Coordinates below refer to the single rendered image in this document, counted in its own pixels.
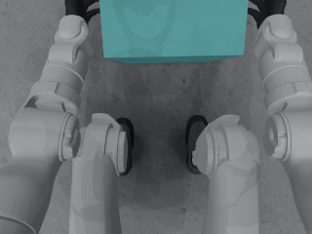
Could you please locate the left robot thigh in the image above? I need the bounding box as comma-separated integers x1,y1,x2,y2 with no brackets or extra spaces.
68,123,128,234

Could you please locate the right robot forearm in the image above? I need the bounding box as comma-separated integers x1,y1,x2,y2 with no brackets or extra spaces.
253,14,312,115

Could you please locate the carton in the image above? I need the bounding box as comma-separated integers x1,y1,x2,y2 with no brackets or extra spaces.
99,0,249,64

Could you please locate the right robot hand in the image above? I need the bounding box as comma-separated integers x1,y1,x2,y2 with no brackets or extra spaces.
248,0,287,29

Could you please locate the left robot forearm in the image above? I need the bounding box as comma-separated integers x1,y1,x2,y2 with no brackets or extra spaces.
8,15,95,153

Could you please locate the left robot hand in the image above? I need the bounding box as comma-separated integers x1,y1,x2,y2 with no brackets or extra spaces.
64,0,100,25

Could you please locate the right robot shin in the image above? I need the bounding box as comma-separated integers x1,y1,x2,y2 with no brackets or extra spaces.
192,114,261,172

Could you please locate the robot left upper arm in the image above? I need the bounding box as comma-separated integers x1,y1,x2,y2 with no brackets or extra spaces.
0,107,81,234

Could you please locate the robot right upper arm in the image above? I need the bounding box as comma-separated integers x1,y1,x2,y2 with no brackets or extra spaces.
262,109,312,234

